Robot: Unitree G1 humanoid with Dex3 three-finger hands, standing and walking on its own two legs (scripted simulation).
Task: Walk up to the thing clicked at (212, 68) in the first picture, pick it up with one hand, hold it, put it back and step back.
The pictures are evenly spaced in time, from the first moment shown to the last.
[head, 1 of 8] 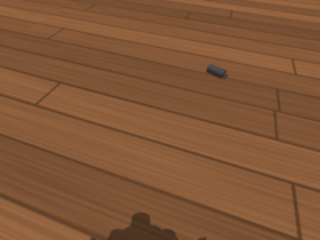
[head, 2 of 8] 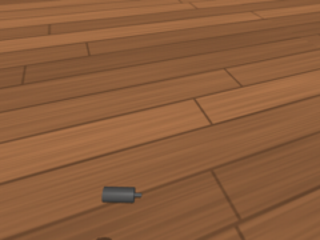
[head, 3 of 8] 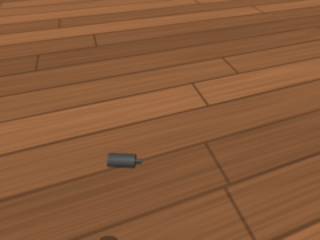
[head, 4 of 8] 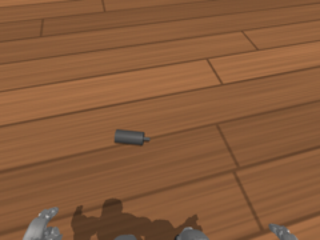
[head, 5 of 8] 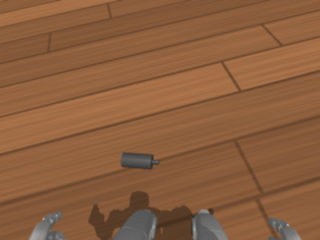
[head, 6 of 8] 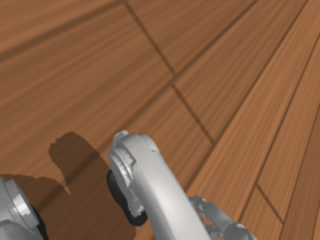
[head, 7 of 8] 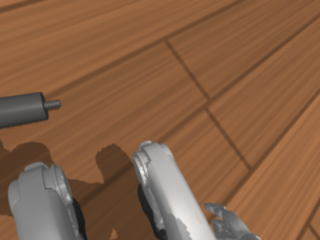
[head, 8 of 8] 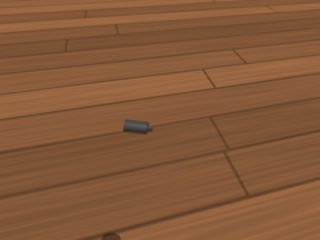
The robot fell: no
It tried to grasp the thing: yes
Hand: left
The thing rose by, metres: 0.67
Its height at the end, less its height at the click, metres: +0.00
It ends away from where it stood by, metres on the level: 0.03
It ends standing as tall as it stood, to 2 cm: yes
